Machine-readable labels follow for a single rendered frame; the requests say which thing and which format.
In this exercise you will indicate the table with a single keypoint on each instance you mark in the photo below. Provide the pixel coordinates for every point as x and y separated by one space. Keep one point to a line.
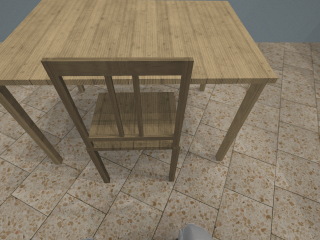
208 31

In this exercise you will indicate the chair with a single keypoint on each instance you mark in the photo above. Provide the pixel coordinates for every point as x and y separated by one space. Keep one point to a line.
126 121

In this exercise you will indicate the right robot thigh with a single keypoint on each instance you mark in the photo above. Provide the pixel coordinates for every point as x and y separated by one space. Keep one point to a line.
193 233

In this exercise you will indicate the robot right shin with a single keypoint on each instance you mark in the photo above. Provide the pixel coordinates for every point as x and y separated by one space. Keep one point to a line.
190 224

